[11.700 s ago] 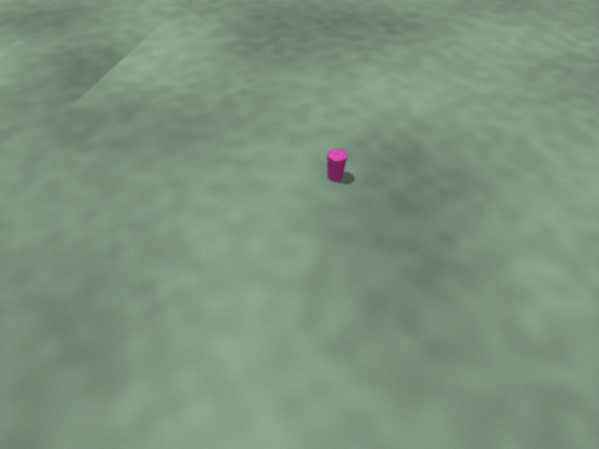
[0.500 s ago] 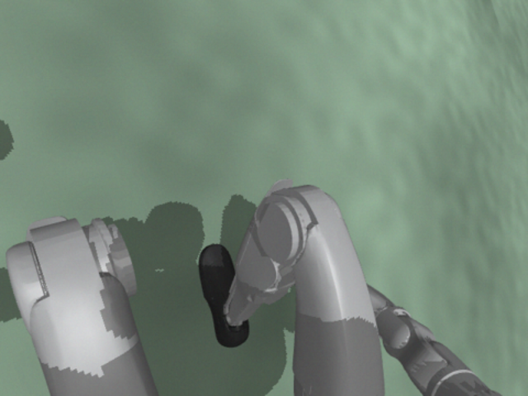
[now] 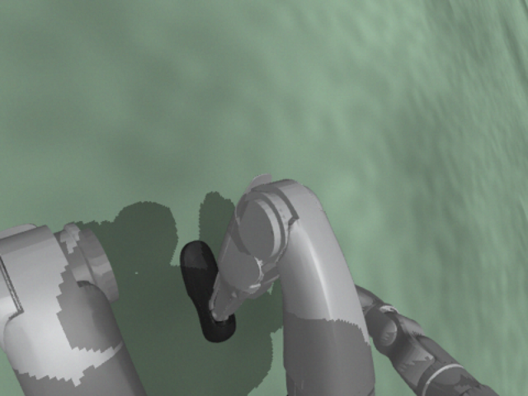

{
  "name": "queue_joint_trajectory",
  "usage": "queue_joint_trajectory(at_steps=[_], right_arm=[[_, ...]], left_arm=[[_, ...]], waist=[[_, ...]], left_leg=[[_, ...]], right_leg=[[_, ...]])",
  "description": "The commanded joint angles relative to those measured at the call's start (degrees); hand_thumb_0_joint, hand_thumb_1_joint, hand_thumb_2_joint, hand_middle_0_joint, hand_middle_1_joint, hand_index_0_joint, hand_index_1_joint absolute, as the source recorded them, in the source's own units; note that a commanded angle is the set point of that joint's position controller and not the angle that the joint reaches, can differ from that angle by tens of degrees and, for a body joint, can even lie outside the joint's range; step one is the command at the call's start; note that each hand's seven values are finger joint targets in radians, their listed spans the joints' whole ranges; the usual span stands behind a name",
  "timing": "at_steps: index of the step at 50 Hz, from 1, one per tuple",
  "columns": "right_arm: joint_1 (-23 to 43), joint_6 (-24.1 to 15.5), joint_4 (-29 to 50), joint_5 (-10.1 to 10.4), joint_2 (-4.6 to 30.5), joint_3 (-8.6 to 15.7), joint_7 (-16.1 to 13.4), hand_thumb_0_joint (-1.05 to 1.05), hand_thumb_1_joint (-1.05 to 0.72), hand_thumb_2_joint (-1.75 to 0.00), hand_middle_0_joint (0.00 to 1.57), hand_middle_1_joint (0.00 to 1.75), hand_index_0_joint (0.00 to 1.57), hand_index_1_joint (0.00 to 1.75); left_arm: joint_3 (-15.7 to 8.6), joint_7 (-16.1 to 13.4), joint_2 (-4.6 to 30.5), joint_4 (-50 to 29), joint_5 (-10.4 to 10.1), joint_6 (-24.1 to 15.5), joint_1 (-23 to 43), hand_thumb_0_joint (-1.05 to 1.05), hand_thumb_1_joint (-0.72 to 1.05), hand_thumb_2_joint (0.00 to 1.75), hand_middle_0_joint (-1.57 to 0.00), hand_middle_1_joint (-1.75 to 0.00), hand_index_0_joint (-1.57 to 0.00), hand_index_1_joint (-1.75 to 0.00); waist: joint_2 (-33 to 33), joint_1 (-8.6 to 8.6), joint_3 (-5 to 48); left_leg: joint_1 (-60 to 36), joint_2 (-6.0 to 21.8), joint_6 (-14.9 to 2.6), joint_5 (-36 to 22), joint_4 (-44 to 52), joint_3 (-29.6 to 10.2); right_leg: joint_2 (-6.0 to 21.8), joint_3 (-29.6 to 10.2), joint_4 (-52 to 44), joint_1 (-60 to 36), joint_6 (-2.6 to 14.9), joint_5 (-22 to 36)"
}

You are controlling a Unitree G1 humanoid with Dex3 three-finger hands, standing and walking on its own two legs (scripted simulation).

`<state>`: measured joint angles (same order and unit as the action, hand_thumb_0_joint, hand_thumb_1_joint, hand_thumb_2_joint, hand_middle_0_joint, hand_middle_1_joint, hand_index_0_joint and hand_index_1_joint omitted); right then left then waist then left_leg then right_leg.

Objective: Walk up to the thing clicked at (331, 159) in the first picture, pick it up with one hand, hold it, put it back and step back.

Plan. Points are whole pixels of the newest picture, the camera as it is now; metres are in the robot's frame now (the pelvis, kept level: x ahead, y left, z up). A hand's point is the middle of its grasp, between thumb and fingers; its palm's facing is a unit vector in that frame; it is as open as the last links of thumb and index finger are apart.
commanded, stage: close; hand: left
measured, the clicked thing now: out of the picture +0.46 +0.33 -0.22
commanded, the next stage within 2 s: settle in 0.66 s
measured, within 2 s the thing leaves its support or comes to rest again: leaves its support in 1.10 s
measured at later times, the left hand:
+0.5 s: hand out of the picture +0.44 +0.32 -0.19, palm faces +0.54 -0.84 -0.01, open 11.3 cm
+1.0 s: hand out of the picture +0.44 +0.33 -0.19, palm faces +0.54 -0.84 +0.00, open 11.8 cm
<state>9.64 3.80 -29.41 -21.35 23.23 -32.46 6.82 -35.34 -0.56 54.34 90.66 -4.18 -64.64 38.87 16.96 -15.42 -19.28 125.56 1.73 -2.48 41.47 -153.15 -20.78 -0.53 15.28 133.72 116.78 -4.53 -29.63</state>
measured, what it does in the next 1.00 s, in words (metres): stands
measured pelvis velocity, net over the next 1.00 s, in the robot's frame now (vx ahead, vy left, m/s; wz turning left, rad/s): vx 0.01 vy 0.00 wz -0.01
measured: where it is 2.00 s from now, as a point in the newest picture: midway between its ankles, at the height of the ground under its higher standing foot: (154, 349)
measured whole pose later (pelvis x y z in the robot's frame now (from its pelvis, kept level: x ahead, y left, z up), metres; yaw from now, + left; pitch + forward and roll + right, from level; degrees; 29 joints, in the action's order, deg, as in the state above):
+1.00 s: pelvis +0.01 +0.00 +0.00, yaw -1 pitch +12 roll -20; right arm 10.6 4.4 -30.3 -21.3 22.5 -32.4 6.8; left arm -34.8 -2.4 55.8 88.5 -4.5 -62.5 42.0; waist 17.1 -15.8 -20.1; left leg 126.3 1.9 -1.8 42.6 -153.0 -21.4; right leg -0.7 15.6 133.6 118.1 -4.4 -30.3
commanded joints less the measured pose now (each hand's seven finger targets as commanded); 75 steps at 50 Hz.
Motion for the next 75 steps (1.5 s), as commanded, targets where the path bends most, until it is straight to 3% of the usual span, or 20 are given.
queue_joint_trajectory(at_steps=[1, 4, 8, 17, 22, 24, 25, 30, 41, 49, 54, 57, 59, 61, 64, 66, 67, 70, 74, 75], right_arm=[[-0.95, 1.03, -0.05, -0.49, 21.11, 7.26, -1.08, 0.0, -0.9, -0.9, 0.2, 0.3, 0.2, 0.3], [-0.48, 1.12, 0.06, -0.61, 20.98, 6.93, -1.21, 0.0, -0.88, -0.9, 0.2, 0.3, 0.2, 0.3], [-0.64, 1.3, -0.38, -0.65, 21.23, 7.03, -1.18, 0.0, -0.87, -0.9, 0.2, 0.3, 0.2, 0.3], [-0.71, 1.25, -0.45, -0.39, 20.75, 6.92, -1.22, 0.0, -0.86, -0.89, 0.2, 0.3, 0.2, 0.3], [-0.6, 1.51, -0.32, -0.18, 20.85, 7.05, -1.22, 0.0, -0.87, -0.9, 0.2, 0.3, 0.2, 0.3], [-0.6, 1.61, -0.41, -0.45, 20.78, 6.85, -1.12, 0.0, -0.87, -0.9, 0.2, 0.3, 0.2, 0.3], [-0.75, 1.55, -0.27, -0.35, 20.5, 6.95, -1.19, 0.0, -0.87, -0.9, 0.2, 0.3, 0.2, 0.3], [-0.71, 1.53, -0.5, -0.69, 20.55, 7.0, -1.0, 0.0, -0.88, -0.9, 0.2, 0.3, 0.2, 0.3], [-1.14, 1.55, -0.86, -0.42, 21.02, 6.88, -0.99, 0.0, -0.89, -0.9, 0.2, 0.3, 0.2, 0.3], [-1.85, 1.3, -1.43, -0.05, 20.88, 7.47, -1.16, 0.0, -0.9, -0.91, 0.2, 0.3, 0.2, 0.3], [-2.74, 1.24, -1.5, 0.22, 20.74, 8.92, -1.09, 0.0, -0.9, -0.91, 0.2, 0.3, 0.2, 0.3], [-3.89, 1.22, -1.97, 0.54, 20.31, 10.18, -0.92, 0.0, -0.9, -0.91, 0.2, 0.3, 0.2, 0.3], [-4.81, 1.33, -2.18, 0.78, 20.01, 11.23, -0.93, 0.0, -0.9, -0.91, 0.2, 0.3, 0.2, 0.3], [-5.49, 1.4, -2.37, 1.42, 19.81, 12.56, -1.0, 0.0, -0.9, -0.91, 0.2, 0.3, 0.2, 0.3], [-7.21, 1.46, -2.7, 2.45, 19.11, 14.24, -0.84, 0.0, -0.9, -0.91, 0.2, 0.3, 0.2, 0.3], [-7.86, 1.43, -2.66, 3.48, 18.45, 15.38, -0.84, 0.0, -0.9, -0.91, 0.2, 0.3, 0.2, 0.3], [-8.56, 1.32, -2.93, 3.95, 18.06, 16.14, -0.8, 0.0, -0.9, -0.91, 0.2, 0.3, 0.2, 0.3], [-9.96, 0.99, -2.87, 5.6, 17.65, 18.03, -0.65, 0.0, -0.9, -0.9, 0.2, 0.3, 0.2, 0.3], [-12.26, 0.8, -3.02, 7.52, 16.22, 20.6, -0.6, 0.0, -0.9, -0.9, 0.2, 0.3, 0.2, 0.3], [-12.9, 0.77, -3.15, 7.99, 16.02, 21.25, -0.69, 0.0, -0.9, -0.9, 0.2, 0.3, 0.2, 0.3]], left_arm=[[-0.67, -1.79, 12.63, -6.59, 0.05, -4.48, 9.81, 0.0, -0.45, 0.24, -0.07, -0.14, -0.07, -0.15], [-0.85, -2.35, 13.3, -7.27, 0.26, -4.82, 10.57, 0.0, -0.21, 0.38, -0.25, -0.31, -0.25, -0.3], [0.27, -2.44, 12.63, -6.91, 0.69, -4.86, 11.57, 0.0, 0.07, 0.48, -0.33, -0.37, -0.33, -0.37], [0.87, -2.54, 12.31, -6.45, 0.3, -3.88, 12.11, 0.0, 0.3, 0.62, -0.48, -0.51, -0.48, -0.51], [-0.8, -3.8, 13.33, -6.06, 0.18, -3.51, 12.75, 0.0, 0.39, 0.69, -0.58, -0.6, -0.57, -0.6], [-0.27, -4.02, 13.09, -6.21, 0.51, -3.66, 13.47, 0.0, 0.34, 0.75, -0.67, -0.68, -0.66, -0.69], [-0.33, -4.04, 13.15, -6.29, 0.56, -3.54, 12.97, 0.0, 0.3, 0.78, -0.69, -0.72, -0.68, -0.73], [1.05, -3.81, 12.14, -6.74, 1.48, -3.6, 13.63, 0.0, 0.35, 0.89, -0.82, -0.85, -0.81, -0.87], [1.45, -2.64, 11.78, -6.7, 0.77, -2.93, 13.43, 0.0, 0.33, 1.14, -1.02, -1.15, -1.01, -1.17], [0.13, -0.85, 13.76, -12.49, -0.39, -2.89, 14.76, 0.0, 0.24, 1.25, -1.15, -1.3, -1.14, -1.33], [-2.59, -0.63, 15.62, -19.0, -0.33, -1.97, 15.63, 0.0, 0.19, 1.29, -1.2, -1.37, -1.2, -1.39], [-2.24, -0.5, 14.94, -23.35, -0.03, -0.86, 17.34, 0.0, 0.13, 1.32, -1.2, -1.4, -1.2, -1.42], [-0.96, -0.1, 13.51, -24.97, 0.5, 0.46, 17.81, 0.0, 0.11, 1.31, -1.23, -1.41, -1.23, -1.43], [-0.61, 0.55, 12.39, -27.76, 0.52, 1.88, 17.28, 0.0, 0.09, 1.32, -1.22, -1.41, -1.22, -1.44], [1.5, 1.51, 7.46, -28.54, 0.12, 4.74, 14.98, 0.0, 0.05, 1.31, -1.24, -1.42, -1.24, -1.44], [1.9, 2.05, 6.48, -30.94, -0.47, 6.34, 15.34, 0.0, 0.02, 1.29, -1.23, -1.41, -1.23, -1.43], [3.32, 2.54, 3.75, -31.5, -0.81, 7.37, 14.35, 0.0, 0.01, 1.3, -1.24, -1.42, -1.24, -1.45], [2.89, 3.08, 2.69, -33.96, -1.46, 9.63, 14.29, 0.0, -0.03, 1.29, -1.26, -1.44, -1.27, -1.46], [4.73, 3.69, -0.81, -38.88, -2.02, 12.54, 16.44, 0.0, -0.01, 1.29, -1.27, -1.45, -1.28, -1.47], [3.77, 3.7, -0.7, -39.53, -2.2, 13.19, 16.24, 0.0, 0.0, 1.28, -1.26, -1.44, -1.27, -1.46]], waist=[[-33.38, -6.57, 30.18], [-34.33, -6.74, 30.42], [-35.4, -7.69, 29.55], [-33.39, -7.61, 30.02], [-32.92, -7.32, 29.49], [-33.07, -8.01, 29.87], [-33.32, -7.49, 30.42], [-34.63, -8.24, 30.22], [-35.26, -8.11, 30.6], [-36.67, -7.06, 33.57], [-39.85, -5.12, 35.98], [-41.84, -4.9, 38.18], [-43.26, -5.25, 39.5], [-44.14, -4.19, 40.43], [-43.88, -3.62, 41.61], [-42.38, -2.37, 41.96], [-41.47, -2.49, 41.8], [-40.75, -0.84, 43.13], [-40.25, -0.04, 44.77], [-39.59, 0.8, 45.53]], left_leg=[[-20.22, 3.37, 4.03, -6.8, 22.75, 2.68], [-21.07, 3.67, 4.32, -7.64, 22.68, 2.44], [-21.7, 3.87, 4.53, -7.43, 23.43, 1.89], [-20.68, 3.75, 3.99, -7.73, 22.56, 2.16], [-20.6, 3.97, 4.06, -6.95, 22.96, 2.09], [-20.07, 3.85, 3.99, -6.55, 22.84, 2.17], [-20.79, 3.85, 3.94, -7.5, 22.74, 2.3], [-21.72, 4.0, 4.29, -7.81, 22.92, 2.1], [-22.21, 3.91, 4.52, -9.82, 22.95, 1.79], [-22.94, 3.78, 4.33, -10.53, 22.18, 2.89], [-25.84, 3.85, 4.85, -11.28, 23.34, 3.0], [-27.01, 3.66, 5.04, -12.3, 23.97, 3.66], [-27.79, 3.44, 5.18, -13.06, 24.34, 4.11], [-28.68, 3.39, 5.36, -13.49, 25.08, 4.39], [-28.86, 2.96, 5.4, -14.65, 25.87, 4.85], [-26.13, 2.5, 4.78, -12.2, 26.18, 5.94], [-25.07, 2.34, 4.49, -11.24, 26.23, 6.29], [-25.12, 2.02, 4.4, -8.87, 28.25, 5.99], [-23.29, 1.32, 3.74, -6.39, 29.47, 7.37], [-23.58, 1.25, 3.66, -6.27, 29.74, 7.52]], right_leg=[[-3.07, 4.83, -6.35, -15.16, 3.7, 4.7], [-3.17, 5.15, -5.89, -14.74, 3.7, 5.3], [-3.11, 5.35, -5.75, -14.14, 3.86, 5.12], [-3.24, 4.91, -6.62, -14.8, 3.92, 5.48], [-3.14, 5.03, -6.76, -14.27, 3.88, 4.75], [-3.2, 5.23, -6.83, -14.74, 3.8, 4.59], [-3.23, 4.73, -6.92, -14.96, 3.92, 5.2], [-3.17, 5.31, -6.42, -14.43, 3.94, 5.55], [-3.12, 5.77, -6.05, -14.84, 4.07, 7.0], [-3.18, 5.02, -6.26, -16.36, 4.16, 7.58], [-2.77, 4.48, -5.67, -15.33, 4.52, 7.24], [-2.58, 3.86, -5.65, -15.12, 4.77, 7.8], [-2.41, 3.72, -5.8, -14.74, 4.84, 8.27], [-2.09, 3.12, -5.84, -13.61, 5.01, 8.16], [-1.79, 2.73, -6.0, -12.53, 5.19, 8.62], [-1.69, 1.88, -6.71, -12.25, 5.42, 7.38], [-1.65, 1.58, -7.16, -12.19, 5.41, 7.1], [-1.09, 1.23, -7.02, -9.53, 5.6, 5.11], [-0.66, -0.23, -7.78, -8.08, 5.95, 3.48], [-0.5, -0.56, -7.91, -7.49, 6.01, 3.41]])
